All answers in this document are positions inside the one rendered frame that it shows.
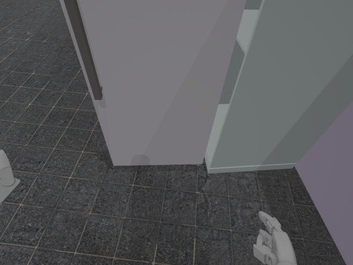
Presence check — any robot left hand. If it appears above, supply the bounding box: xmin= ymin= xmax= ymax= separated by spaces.
xmin=0 ymin=150 xmax=20 ymax=205

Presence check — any robot right hand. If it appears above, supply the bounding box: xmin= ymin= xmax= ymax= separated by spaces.
xmin=253 ymin=211 xmax=297 ymax=265

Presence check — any fridge door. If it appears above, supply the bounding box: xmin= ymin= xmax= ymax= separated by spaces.
xmin=60 ymin=0 xmax=247 ymax=166

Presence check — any handle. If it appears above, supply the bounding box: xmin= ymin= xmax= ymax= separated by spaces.
xmin=64 ymin=0 xmax=103 ymax=100

